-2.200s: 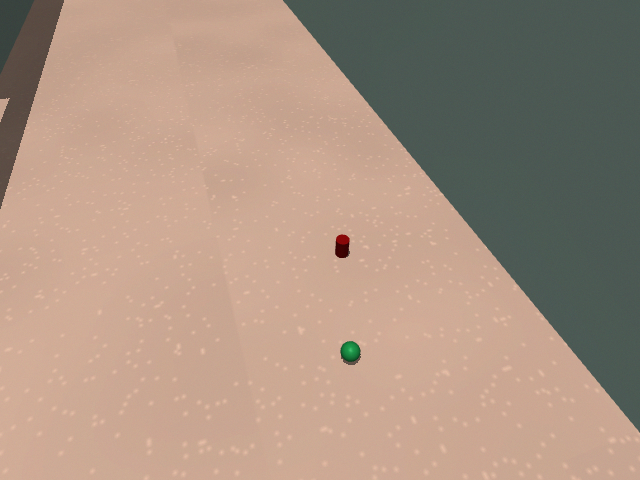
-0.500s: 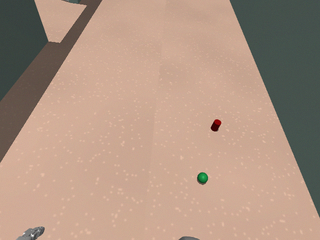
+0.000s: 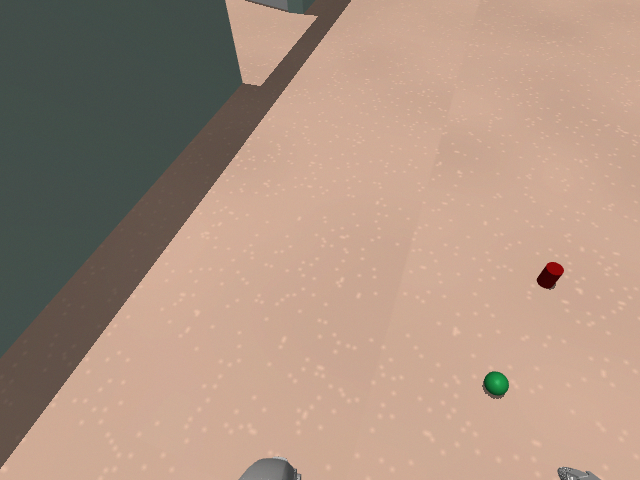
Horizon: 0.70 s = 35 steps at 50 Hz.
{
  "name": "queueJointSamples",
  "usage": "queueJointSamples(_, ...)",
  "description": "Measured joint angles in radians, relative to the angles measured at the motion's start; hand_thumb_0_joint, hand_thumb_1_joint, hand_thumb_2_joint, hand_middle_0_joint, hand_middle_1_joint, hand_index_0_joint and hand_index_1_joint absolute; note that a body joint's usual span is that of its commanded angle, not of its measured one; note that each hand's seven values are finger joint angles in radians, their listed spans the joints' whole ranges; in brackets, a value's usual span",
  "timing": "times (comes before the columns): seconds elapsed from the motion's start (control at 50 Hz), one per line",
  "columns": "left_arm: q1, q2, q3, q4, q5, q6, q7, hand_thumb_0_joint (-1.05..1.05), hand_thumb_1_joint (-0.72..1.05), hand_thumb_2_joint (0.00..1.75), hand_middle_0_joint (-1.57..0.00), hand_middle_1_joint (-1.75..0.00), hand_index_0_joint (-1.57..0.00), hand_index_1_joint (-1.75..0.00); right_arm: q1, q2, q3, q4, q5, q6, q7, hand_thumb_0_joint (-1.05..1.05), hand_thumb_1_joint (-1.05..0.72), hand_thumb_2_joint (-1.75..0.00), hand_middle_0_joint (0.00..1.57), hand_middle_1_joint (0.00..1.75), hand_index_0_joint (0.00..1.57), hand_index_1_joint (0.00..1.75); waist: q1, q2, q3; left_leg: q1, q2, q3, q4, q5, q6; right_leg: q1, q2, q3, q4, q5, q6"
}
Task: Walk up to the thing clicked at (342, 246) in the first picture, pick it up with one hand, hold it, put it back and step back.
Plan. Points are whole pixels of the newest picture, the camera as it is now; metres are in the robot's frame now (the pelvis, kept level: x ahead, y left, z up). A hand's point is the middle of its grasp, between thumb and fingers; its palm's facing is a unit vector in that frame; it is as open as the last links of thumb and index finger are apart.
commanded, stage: walk up
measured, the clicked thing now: (549, 275) +0.87 -0.72 -0.72
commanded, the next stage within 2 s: stand in 1.26 s
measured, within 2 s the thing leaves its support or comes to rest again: neither
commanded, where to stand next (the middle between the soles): +0.07 +0.01 m, yaw +5 degrees
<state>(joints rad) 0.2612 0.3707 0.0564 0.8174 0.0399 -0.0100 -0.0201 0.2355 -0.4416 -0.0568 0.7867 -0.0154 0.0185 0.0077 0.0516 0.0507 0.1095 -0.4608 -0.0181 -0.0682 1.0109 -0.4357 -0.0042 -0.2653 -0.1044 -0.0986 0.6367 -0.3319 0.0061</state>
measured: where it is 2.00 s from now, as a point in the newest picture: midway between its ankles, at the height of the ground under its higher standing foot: outside the picture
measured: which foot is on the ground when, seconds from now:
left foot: up 0.00-0.08, down 0.10-1.00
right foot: down 0.00-0.12, up 0.14-0.36, down 0.38-1.00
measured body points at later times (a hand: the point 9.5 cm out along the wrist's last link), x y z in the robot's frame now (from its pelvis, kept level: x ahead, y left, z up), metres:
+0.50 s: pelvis -0.01 +0.01 -0.01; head +0.00 +0.01 +0.44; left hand +0.02 +0.33 -0.13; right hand +0.14 -0.28 -0.12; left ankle +0.02 +0.13 -0.72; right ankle +0.02 -0.14 -0.73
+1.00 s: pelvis +0.00 +0.00 +0.01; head +0.01 +0.01 +0.46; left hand +0.04 +0.32 -0.12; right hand +0.14 -0.28 -0.11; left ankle +0.02 +0.13 -0.73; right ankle +0.02 -0.14 -0.73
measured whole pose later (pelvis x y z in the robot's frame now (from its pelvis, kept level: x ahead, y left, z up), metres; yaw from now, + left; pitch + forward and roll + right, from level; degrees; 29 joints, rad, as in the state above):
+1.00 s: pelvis +0.00 +0.00 +0.01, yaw +9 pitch -2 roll -1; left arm 0.10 0.37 0.01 1.09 0.00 -0.02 -0.01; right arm 0.10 -0.35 0.00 1.07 -0.01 -0.01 0.01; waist 0.01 0.00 0.06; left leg -0.23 -0.02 -0.10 0.46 -0.19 -0.01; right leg -0.13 -0.06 -0.08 0.42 -0.24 0.04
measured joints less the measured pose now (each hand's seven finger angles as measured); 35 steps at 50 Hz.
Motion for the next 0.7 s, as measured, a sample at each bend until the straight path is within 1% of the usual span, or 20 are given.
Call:
queueJointSamples(0.04,0.004,0.02,0.005,-0.014,0.002,-0.003,-0.002,0.0,0.9,0.9,-0.21,-0.3,-0.21,-0.3,0.005,0.01,0.003,0.015,-0.002,-0.003,0.006,0.01,-0.9,-0.9,0.21,0.3,0.2,0.3,0.0,-0.014,0.001,0.046,0.014,0.023,-0.122,-0.02,-0.002,-0.004,-0.009,-0.019,0.013,-0.009,0.003)
queueJointSamples(0.06,0.005,0.031,0.009,-0.019,0.0,-0.003,-0.003,0.0,0.9,0.9,-0.21,-0.3,-0.21,-0.3,0.008,0.016,0.005,0.021,-0.003,-0.006,0.007,0.01,-0.9,-0.9,0.21,0.3,0.2,0.3,-0.001,-0.024,0.001,0.073,0.017,0.033,-0.188,-0.014,-0.001,-0.01,-0.016,-0.027,0.03,-0.019,0.007)
queueJointSamples(0.08,0.004,0.044,0.011,-0.023,-0.005,0.0,-0.002,0.0,0.9,0.9,-0.21,-0.3,-0.21,-0.3,0.012,0.021,0.007,0.027,-0.004,-0.012,0.007,0.01,-0.9,-0.9,0.21,0.3,0.2,0.3,-0.002,-0.036,0.002,0.107,0.016,0.044,-0.266,0.02,0.003,-0.018,-0.024,-0.034,0.055,-0.033,0.012)
queueJointSamples(0.1,0.002,0.056,0.013,-0.024,-0.01,0.004,-0.001,0.0,0.9,0.9,-0.21,-0.3,-0.21,-0.3,0.014,0.028,0.008,0.034,-0.005,-0.021,0.005,0.01,-0.9,-0.9,0.21,0.3,0.2,0.3,-0.003,-0.054,0.007,0.132,0.006,0.051,-0.327,0.098,0.007,-0.029,-0.039,-0.036,0.091,-0.053,0.018)
queueJointSamples(0.12,-0.005,0.071,0.017,-0.019,-0.015,0.01,0.002,0.0,0.9,0.9,-0.21,-0.3,-0.21,-0.3,0.007,0.044,0.008,0.044,-0.008,-0.027,0.002,0.01,-0.9,-0.9,0.21,0.3,0.2,0.3,0.001,-0.092,0.023,0.145,-0.018,0.066,-0.332,0.126,0.013,-0.039,-0.066,-0.019,0.134,-0.072,0.014)
queueJointSamples(0.14,-0.008,0.077,0.02,-0.012,-0.02,0.019,0.007,0.0,0.9,0.9,-0.21,-0.3,-0.21,-0.3,0.004,0.056,0.01,0.049,-0.013,-0.031,-0.001,0.01,-0.9,-0.9,0.21,0.3,0.2,0.3,0.007,-0.119,0.032,0.151,-0.033,0.079,-0.323,0.12,0.018,-0.054,-0.073,0.011,0.183,-0.091,0.002)
queueJointSamples(0.18,-0.013,0.067,0.017,0.014,-0.03,0.04,0.015,0.0,0.9,0.9,-0.2,-0.3,-0.21,-0.3,0.011,0.062,0.021,0.049,-0.017,-0.038,-0.004,0.01,-0.9,-0.9,0.21,0.3,0.2,0.3,-0.01,-0.115,0.019,0.141,-0.029,0.06,-0.299,0.101,0.028,-0.077,-0.022,0.056,0.264,-0.191,-0.009)
queueJointSamples(0.22,-0.02,0.058,0.008,0.033,-0.037,0.052,0.015,0.0,0.9,0.9,-0.2,-0.3,-0.21,-0.3,0.018,0.069,0.029,0.052,-0.015,-0.039,-0.009,0.01,-0.9,-0.9,0.21,0.3,0.21,0.3,-0.026,-0.109,0.003,0.141,-0.024,0.035,-0.31,0.106,0.034,-0.093,0.015,0.078,0.317,-0.229,-0.015)
queueJointSamples(0.28,-0.024,0.043,0.0,0.043,-0.043,0.042,0.013,0.0,0.9,0.9,-0.2,-0.3,-0.2,-0.3,0.009,0.07,0.04,0.056,-0.01,-0.044,-0.016,0.01,-0.9,-0.9,0.21,0.3,0.21,0.3,-0.028,-0.108,-0.007,0.141,-0.022,0.025,-0.336,0.126,0.03,-0.098,0.027,0.095,0.29,-0.196,-0.021)
queueJointSamples(0.34,-0.033,0.026,-0.01,0.058,-0.041,0.029,0.014,0.0,0.9,0.9,-0.2,-0.3,-0.21,-0.3,-0.013,0.062,0.043,0.057,-0.005,-0.044,-0.016,0.01,-0.9,-0.9,0.21,0.3,0.21,0.3,-0.033,-0.088,-0.005,0.128,-0.016,0.014,-0.329,0.13,0.025,-0.058,0.035,0.092,0.162,-0.168,-0.021)
queueJointSamples(0.36,-0.035,0.023,-0.012,0.063,-0.04,0.023,0.014,0.0,0.9,0.9,-0.2,-0.3,-0.21,-0.3,-0.022,0.059,0.044,0.056,-0.003,-0.041,-0.016,0.01,-0.9,-0.9,0.21,0.3,0.21,0.3,-0.033,-0.083,-0.005,0.121,-0.015,0.012,-0.319,0.128,0.022,-0.038,0.039,0.09,0.105,-0.14,-0.022)
queueJointSamples(0.38,-0.038,0.019,-0.014,0.071,-0.038,0.017,0.015,0.0,0.9,0.9,-0.2,-0.3,-0.21,-0.3,-0.032,0.056,0.044,0.057,0.001,-0.038,-0.016,0.01,-0.9,-0.9,0.21,0.3,0.21,0.3,-0.032,-0.073,-0.003,0.113,-0.011,0.01,-0.304,0.122,0.018,-0.018,0.047,0.088,0.049,-0.066,-0.015)
queueJointSamples(0.4,-0.045,0.01,-0.016,0.082,-0.034,0.012,0.017,0.0,0.9,0.9,-0.2,-0.3,-0.21,-0.3,-0.045,0.051,0.043,0.062,0.006,-0.032,-0.016,0.01,-0.9,-0.9,0.21,0.3,0.21,0.3,-0.033,-0.052,0.004,0.11,-0.001,-0.002,-0.288,0.117,0.013,-0.005,0.058,0.079,0.026,-0.008,0.004)
queueJointSamples(0.42,-0.049,0.001,-0.02,0.092,-0.029,0.008,0.019,0.0,0.9,0.9,-0.2,-0.3,-0.21,-0.3,-0.055,0.049,0.042,0.07,0.012,-0.025,-0.017,0.01,-0.9,-0.9,0.21,0.3,0.21,0.3,-0.036,-0.031,0.007,0.109,0.008,-0.015,-0.28,0.115,0.008,0.005,0.068,0.067,0.015,0.005,0.018)
queueJointSamples(0.44,-0.048,-0.003,-0.025,0.098,-0.024,0.004,0.018,0.0,0.9,0.9,-0.2,-0.3,-0.21,-0.3,-0.061,0.05,0.041,0.078,0.015,-0.018,-0.017,0.01,-0.9,-0.9,0.21,0.3,0.21,0.3,-0.037,-0.021,0.0,0.107,0.008,-0.025,-0.281,0.115,0.012,0.008,0.07,0.059,0.01,0.006,0.025)
queueJointSamples(0.48,-0.046,-0.002,-0.033,0.108,-0.017,0.002,0.013,0.0,0.9,0.9,-0.21,-0.3,-0.21,-0.3,-0.067,0.056,0.039,0.094,0.013,-0.011,-0.013,0.01,-0.9,-0.9,0.21,0.3,0.2,0.3,-0.031,-0.03,-0.016,0.108,-0.009,-0.015,-0.269,0.027,0.019,0.001,0.051,0.064,0.023,-0.006,0.024)
queueJointSamples(0.5,-0.049,-0.001,-0.035,0.116,-0.015,0.005,0.012,0.0,0.9,0.9,-0.21,-0.3,-0.21,-0.3,-0.068,0.058,0.038,0.102,0.012,-0.012,-0.009,0.01,-0.9,-0.9,0.21,0.3,0.2,0.3,-0.032,-0.037,-0.02,0.116,-0.015,-0.004,-0.28,0.02,0.02,0.0,0.038,0.067,0.03,-0.011,0.024)
queueJointSamples(0.56,-0.066,-0.006,-0.039,0.138,-0.021,0.01,0.011,0.0,0.9,0.9,-0.21,-0.3,-0.21,-0.3,-0.062,0.053,0.034,0.129,0.007,-0.022,0.001,0.01,-0.9,-0.9,0.21,0.3,0.2,0.3,-0.037,-0.029,-0.031,0.137,-0.019,0.002,-0.342,0.171,0.016,0.008,0.024,0.061,0.027,-0.012,0.033)
queueJointSamples(0.62,-0.08,0.001,-0.036,0.158,-0.027,0.004,0.008,0.0,0.9,0.9,-0.21,-0.3,-0.21,-0.3,-0.063,0.066,0.042,0.168,0.001,-0.019,0.007,0.01,-0.9,-0.9,0.21,0.3,0.2,0.3,-0.032,-0.027,-0.044,0.143,-0.011,-0.002,-0.361,0.164,0.013,0.023,0.033,0.057,-0.013,0.006,0.029)
queueJointSamples(0.7,-0.094,0.019,-0.034,0.183,-0.031,-0.001,0.006,0.0,0.9,0.9,-0.2,-0.3,-0.21,-0.3,-0.061,0.092,0.058,0.207,-0.004,-0.025,0.015,0.01,-0.9,-0.9,0.21,0.3,0.2,0.3,-0.036,-0.05,-0.054,0.166,-0.012,-0.007,-0.425,0.19,0.007,0.046,0.033,0.051,-0.074,0.033,0.024)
